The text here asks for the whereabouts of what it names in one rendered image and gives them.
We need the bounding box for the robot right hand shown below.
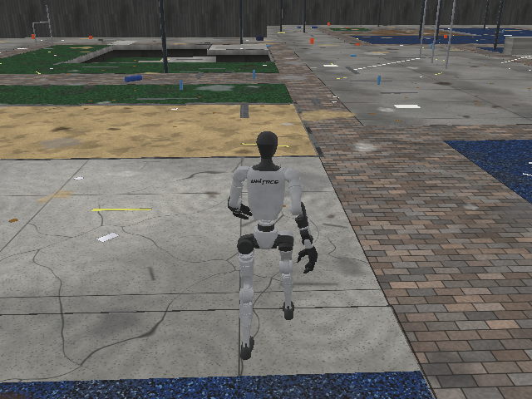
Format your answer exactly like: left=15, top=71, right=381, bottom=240
left=297, top=246, right=318, bottom=273

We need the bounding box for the robot right forearm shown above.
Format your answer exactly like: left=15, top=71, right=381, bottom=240
left=295, top=202, right=314, bottom=249

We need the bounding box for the right robot upper arm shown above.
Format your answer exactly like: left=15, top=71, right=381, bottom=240
left=283, top=168, right=303, bottom=215

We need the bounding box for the robot right thigh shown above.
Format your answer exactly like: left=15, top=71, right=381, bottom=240
left=277, top=230, right=294, bottom=274

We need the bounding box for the robot right shin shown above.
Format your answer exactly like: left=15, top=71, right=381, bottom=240
left=282, top=260, right=293, bottom=309

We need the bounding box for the left robot upper arm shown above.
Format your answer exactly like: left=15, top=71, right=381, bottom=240
left=229, top=166, right=250, bottom=209

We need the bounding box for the robot left hand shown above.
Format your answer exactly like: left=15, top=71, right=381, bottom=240
left=233, top=204, right=252, bottom=219

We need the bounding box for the robot left forearm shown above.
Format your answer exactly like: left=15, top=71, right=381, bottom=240
left=228, top=197, right=241, bottom=214

